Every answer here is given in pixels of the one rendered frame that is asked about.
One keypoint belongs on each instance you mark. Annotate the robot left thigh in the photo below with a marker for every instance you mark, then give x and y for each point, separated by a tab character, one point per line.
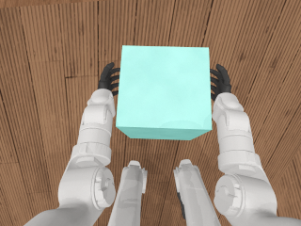
127	206

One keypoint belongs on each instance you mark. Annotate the carton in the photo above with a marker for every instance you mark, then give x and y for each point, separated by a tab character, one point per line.
164	92

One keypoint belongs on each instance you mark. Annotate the robot right upper arm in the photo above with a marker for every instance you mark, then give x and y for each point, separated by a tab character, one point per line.
248	201

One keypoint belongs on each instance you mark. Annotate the right robot forearm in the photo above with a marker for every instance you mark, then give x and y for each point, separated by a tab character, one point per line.
236	149

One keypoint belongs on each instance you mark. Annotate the robot right hand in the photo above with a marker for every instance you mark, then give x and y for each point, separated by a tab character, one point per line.
222	83

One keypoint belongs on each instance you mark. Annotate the robot thigh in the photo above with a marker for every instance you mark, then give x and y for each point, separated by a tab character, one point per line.
198	207
127	206

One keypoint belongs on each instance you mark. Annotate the left robot forearm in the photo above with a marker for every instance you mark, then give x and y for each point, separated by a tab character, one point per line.
93	144

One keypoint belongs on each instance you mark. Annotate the robot left upper arm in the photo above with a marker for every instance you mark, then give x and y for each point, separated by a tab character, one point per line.
83	194

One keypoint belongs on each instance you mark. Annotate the robot left hand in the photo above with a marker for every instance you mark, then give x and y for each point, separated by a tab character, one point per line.
106	79

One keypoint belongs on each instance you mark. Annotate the robot right thigh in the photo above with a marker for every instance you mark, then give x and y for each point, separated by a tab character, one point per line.
198	207

